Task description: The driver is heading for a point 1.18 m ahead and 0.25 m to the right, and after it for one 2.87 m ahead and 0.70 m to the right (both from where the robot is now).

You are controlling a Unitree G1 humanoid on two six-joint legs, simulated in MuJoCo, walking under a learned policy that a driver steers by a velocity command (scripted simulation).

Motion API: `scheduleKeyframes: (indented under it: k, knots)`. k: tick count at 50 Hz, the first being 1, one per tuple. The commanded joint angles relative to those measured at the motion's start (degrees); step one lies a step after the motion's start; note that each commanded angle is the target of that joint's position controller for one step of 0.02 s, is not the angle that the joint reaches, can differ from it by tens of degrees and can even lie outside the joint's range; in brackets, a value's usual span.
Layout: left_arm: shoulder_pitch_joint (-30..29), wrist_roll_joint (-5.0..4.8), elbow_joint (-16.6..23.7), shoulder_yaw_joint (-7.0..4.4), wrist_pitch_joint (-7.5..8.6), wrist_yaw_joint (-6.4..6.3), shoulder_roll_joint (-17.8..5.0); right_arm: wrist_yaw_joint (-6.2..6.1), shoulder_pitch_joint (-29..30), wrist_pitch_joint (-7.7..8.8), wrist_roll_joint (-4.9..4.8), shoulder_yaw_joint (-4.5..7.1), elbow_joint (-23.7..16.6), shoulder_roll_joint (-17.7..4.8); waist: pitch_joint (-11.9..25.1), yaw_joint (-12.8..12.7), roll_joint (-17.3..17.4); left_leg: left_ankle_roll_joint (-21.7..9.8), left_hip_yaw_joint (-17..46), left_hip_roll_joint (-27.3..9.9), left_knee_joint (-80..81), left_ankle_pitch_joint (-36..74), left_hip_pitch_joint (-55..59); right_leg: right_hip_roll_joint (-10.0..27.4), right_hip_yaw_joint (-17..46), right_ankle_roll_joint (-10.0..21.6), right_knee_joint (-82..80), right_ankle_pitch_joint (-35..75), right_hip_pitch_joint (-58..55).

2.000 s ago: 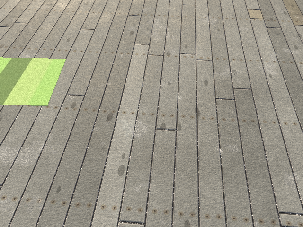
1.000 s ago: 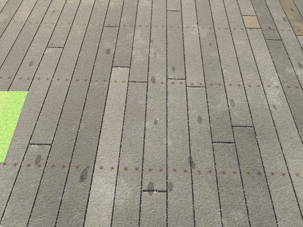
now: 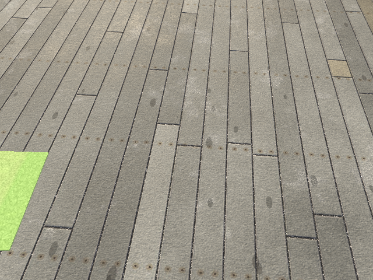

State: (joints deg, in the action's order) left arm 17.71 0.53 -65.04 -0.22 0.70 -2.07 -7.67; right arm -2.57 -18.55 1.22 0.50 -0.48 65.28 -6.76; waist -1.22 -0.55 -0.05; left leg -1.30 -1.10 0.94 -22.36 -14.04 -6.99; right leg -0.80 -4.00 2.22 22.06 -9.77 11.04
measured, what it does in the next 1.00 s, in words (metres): walks ahead: left foot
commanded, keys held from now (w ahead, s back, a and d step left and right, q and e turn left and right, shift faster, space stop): no key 0.02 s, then w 0.98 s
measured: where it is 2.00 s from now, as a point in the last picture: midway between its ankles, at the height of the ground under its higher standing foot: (206, 185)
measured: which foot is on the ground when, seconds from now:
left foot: down 0.00-0.34, up 0.36-0.78, down 0.80-1.00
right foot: down 0.00-0.82, up 0.84-1.00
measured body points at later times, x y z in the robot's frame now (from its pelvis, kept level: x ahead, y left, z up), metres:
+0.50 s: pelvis +0.13 -0.05 +0.00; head +0.14 -0.06 +0.45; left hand +0.07 +0.19 -0.14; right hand +0.15 -0.28 -0.16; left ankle +0.09 +0.08 -0.67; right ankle +0.07 -0.11 -0.74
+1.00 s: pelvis +0.40 -0.01 +0.00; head +0.42 -0.01 +0.45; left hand +0.45 +0.23 -0.15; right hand +0.41 -0.26 -0.15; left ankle +0.42 +0.03 -0.74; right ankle +0.39 -0.15 -0.66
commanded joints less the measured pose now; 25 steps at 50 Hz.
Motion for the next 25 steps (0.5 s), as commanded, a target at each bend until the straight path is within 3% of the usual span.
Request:
scheduleKeyframes:
  k: [1, 2, 5, 7, 8, 9, 11, 13, 15, 16, 17, 18, 19, 20, 21, 22, 23, 25]
  knots:
    - [4.0, -0.01, 0.1, -0.47, 0.17, -0.21, -3.7, -0.17, -4.5, 0.15, 0.0, 0.49, -0.2, -4.0, -3.2, 0.0, 0.5, -1.7, 6.1, -6.4, 4.8, 6.2, -4.7, 6.3, 7.0, 0.5, -3.4, 3.7, -1.7]
    - [4.4, 0.04, -0.1, -0.4, 0.12, -0.18, -3.5, -0.15, -5.2, 0.12, 0.08, 0.44, 0.1, -3.8, -2.1, 0.1, 0.5, -1.9, 5.9, -5.9, 5.4, 1.9, -4.3, 5.7, 6.7, 0.6, -3.6, -0.2, -2.1]
    - [4.1, 0.36, 0.7, -1.28, -0.44, 0.22, -4.8, 0.12, -6.1, -0.53, 0.39, 1.72, -0.4, -6.3, -5.4, 0.5, 2.5, -4.8, 7.5, -4.7, 5.2, -21.2, -7.8, 2.3, 4.7, 2.2, 0.8, -20.7, 3.3]
    - [1.9, 0.69, 2.4, -1.2, -0.25, 0.82, -3.6, 0.37, -8.7, -0.6, 0.28, 2.29, -0.7, -7.0, -10.1, 2.1, 4.5, -7.7, 13.9, -8.2, 8.6, -30.7, -7.7, 0.8, 3.7, 2.5, 5.8, -24.0, 11.4]
    - [0.1, 1.03, 3.6, -0.96, 0.21, 1.2, -2.1, 0.36, -11.0, -0.45, 0.25, 2.83, -0.2, -8.1, -10.8, 3.1, 7.6, -9.7, 19.4, -12.2, 12.2, -33.1, -5.0, -0.6, 0.9, 2.0, 11.5, -19.5, 15.1]
    - [-1.3, 1.71, 4.7, -0.87, 0.75, 1.55, -1.6, 0.31, -11.5, -0.26, 0.39, 3.46, -0.1, -9.4, -11.6, 3.5, 9.4, -11.8, 23.9, -16.2, 14.6, -32.7, -3.1, 0.0, -0.8, 2.0, 15.8, -14.6, 17.9]
    - [-3.7, 1.57, 6.9, -1.61, 1.95, 2.19, -3.8, 0.52, -11.1, 0.41, 0.84, 3.98, -0.5, -9.7, -10.6, 3.4, 7.4, -13.4, 25.6, -18.5, 15.8, -26.8, -1.2, 2.2, 1.0, 2.4, 20.4, -14.6, 20.6]
    - [-3.2, 0.98, 8.0, -2.01, 3.03, 2.75, -4.1, 0.76, -9.0, 1.2, 0.82, 4.21, -1.1, -9.6, -10.0, 1.7, 6.8, -12.4, 21.9, -17.3, 13.8, -20.2, -1.0, 3.1, 1.4, 2.7, 17.1, -14.8, 18.2]
    - [2.6, 0.24, 6.4, -2.2, 3.73, 2.92, -2.7, 0.93, -4.9, 1.62, 0.04, 4.4, -2.3, -9.6, -8.5, -2.1, 5.5, -9.9, 14.5, -12.9, 9.7, -14.4, -8.1, 0.4, -1.8, 2.7, 7.6, -8.5, 3.9]
    - [8.8, 0.04, 4.1, -2.72, 3.85, 2.74, -2.9, 1.02, -3.5, 1.85, 0.0, 4.38, -2.8, -9.3, -7.0, -4.6, 3.6, -8.6, 11.1, -10.1, 4.9, -11.2, -14.0, -1.6, -2.2, 2.5, 4.1, -6.8, -6.9]
    - [15.8, 0.49, 2.2, -3.72, 4.16, 2.16, -5.5, 1.3, -1.9, 2.53, 0.24, 3.85, -3.9, -7.5, -4.7, -7.6, -2.3, -6.6, 5.6, -6.1, -6.1, -6.9, -21.1, 3.2, 5.3, 3.2, -0.6, -10.2, -17.4]
    - [23.0, 0.78, 1.4, -5.38, 4.2, 1.54, -12.1, 1.99, -0.7, 3.19, -0.07, 2.66, -6.7, -3.1, -1.5, -9.4, -17.8, -3.3, -3.6, 1.5, -26.0, -11.3, -31.5, 17.8, 29.8, 7.6, -12.2, -25.9, -24.3]
    - [23.4, 0.66, 0.3, -5.22, 3.27, 1.47, -11.6, 2.42, 0.8, 3.13, 1.71, 3.78, -7.9, -7.5, -4.0, -7.6, -14.3, -4.1, -1.2, 0.8, -37.7, -16.3, -36.0, 23.1, 39.6, 11.0, -14.7, -27.5, -20.0]
    - [16.5, 0.97, 2.6, -4.39, 3.11, 1.51, -9.2, 2.99, 2.5, 3.09, 2.22, 3.88, -8.2, -7.2, -7.6, -4.0, -5.6, -4.8, 1.4, -2.9, -42.3, -11.3, -37.1, 21.7, 34.9, 10.7, -14.0, -26.7, -14.8]
    - [11.9, 0.88, 4.2, -4.07, 3.46, 1.71, -8.4, 3.52, 2.4, 3.4, 1.7, 3.52, -8.0, -5.6, -8.1, -2.2, -2.3, -4.8, 2.2, -4.3, -42.3, -6.0, -35.7, 19.5, 29.6, 9.8, -14.6, -21.3, -11.3]
    - [9.4, 0.75, 5.2, -3.73, 3.89, 1.67, -7.8, 3.92, 2.0, 3.56, 1.36, 3.52, -7.7, -5.0, -7.6, -0.6, -1.3, -4.4, 2.2, -5.4, -40.9, -2.4, -33.8, 17.3, 24.9, 8.8, -15.5, -15.7, -9.7]
    - [9.0, 0.58, 5.1, -3.17, 4.42, 1.53, -6.5, 4.19, 1.8, 3.28, 1.62, 3.75, -7.6, -5.5, -6.9, 0.1, -1.5, -3.7, 1.6, -5.8, -39.5, -0.4, -32.8, 15.6, 21.0, 8.0, -15.7, -9.3, -9.7]
    - [11.6, 0.38, 3.8, -2.59, 5.12, 1.27, -5.8, 4.42, 2.1, 2.43, 1.64, 4.03, -7.7, -5.8, -5.3, 0.5, -3.0, -2.7, -0.4, -5.1, -38.3, 2.0, -32.9, 13.5, 15.0, 7.3, -14.5, 5.2, -11.9]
